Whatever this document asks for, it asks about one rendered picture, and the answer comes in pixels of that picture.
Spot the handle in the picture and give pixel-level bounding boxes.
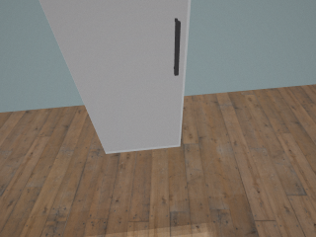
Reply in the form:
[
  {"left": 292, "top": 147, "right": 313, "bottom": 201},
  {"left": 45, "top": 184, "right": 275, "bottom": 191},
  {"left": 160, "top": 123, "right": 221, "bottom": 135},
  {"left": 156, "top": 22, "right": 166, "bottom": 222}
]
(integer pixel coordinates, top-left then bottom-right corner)
[{"left": 174, "top": 18, "right": 181, "bottom": 76}]

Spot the fridge door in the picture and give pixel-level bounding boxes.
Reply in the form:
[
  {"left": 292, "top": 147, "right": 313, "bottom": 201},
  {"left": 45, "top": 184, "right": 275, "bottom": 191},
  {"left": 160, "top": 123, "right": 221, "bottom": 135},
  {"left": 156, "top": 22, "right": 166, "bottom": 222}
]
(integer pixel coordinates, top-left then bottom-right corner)
[{"left": 39, "top": 0, "right": 189, "bottom": 152}]

